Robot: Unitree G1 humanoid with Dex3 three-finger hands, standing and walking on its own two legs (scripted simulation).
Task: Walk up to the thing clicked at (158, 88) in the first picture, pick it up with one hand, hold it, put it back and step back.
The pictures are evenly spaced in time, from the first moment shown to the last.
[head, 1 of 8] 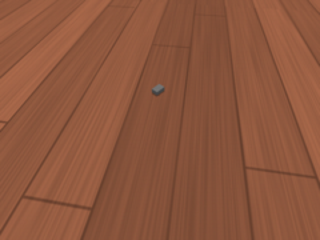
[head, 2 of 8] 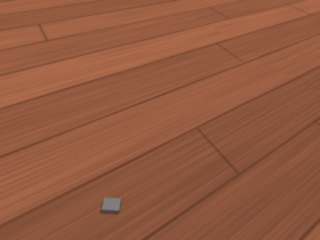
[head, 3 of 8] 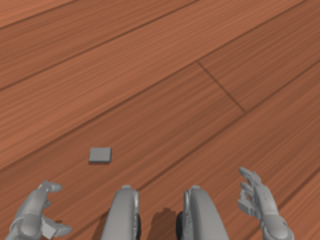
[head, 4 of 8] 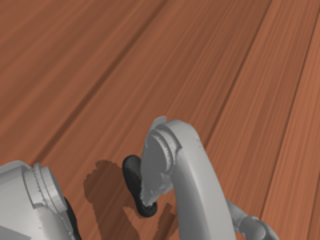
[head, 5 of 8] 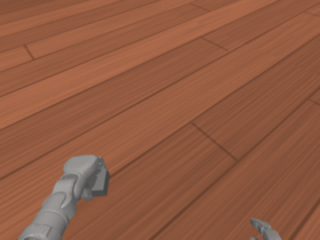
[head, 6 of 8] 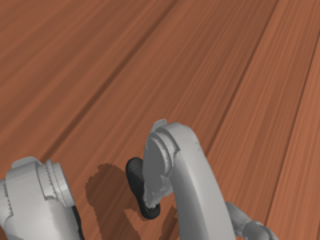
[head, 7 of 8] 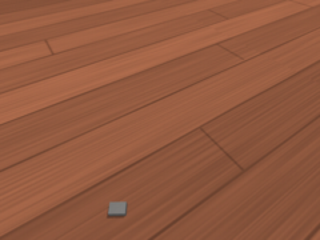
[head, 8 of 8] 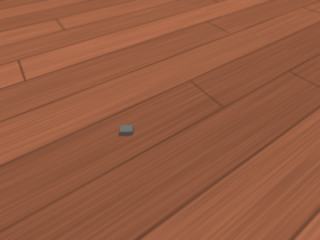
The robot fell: no
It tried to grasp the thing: yes
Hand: left
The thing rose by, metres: 0.68
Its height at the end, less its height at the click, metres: +0.00
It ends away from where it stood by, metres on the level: 0.01
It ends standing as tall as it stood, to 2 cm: yes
